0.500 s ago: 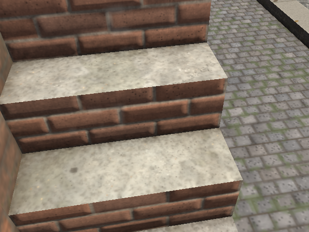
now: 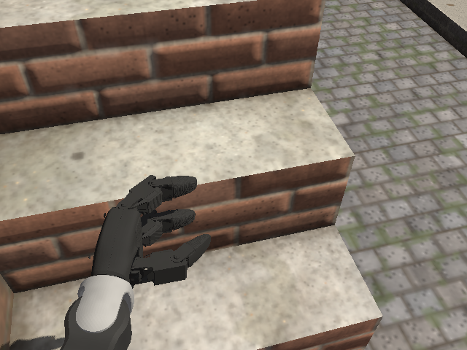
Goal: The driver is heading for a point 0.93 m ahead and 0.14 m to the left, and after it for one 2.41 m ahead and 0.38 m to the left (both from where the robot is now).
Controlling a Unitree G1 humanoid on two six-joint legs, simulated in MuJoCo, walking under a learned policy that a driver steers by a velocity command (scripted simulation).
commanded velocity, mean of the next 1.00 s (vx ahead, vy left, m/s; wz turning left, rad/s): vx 0.12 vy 0.00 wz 0.28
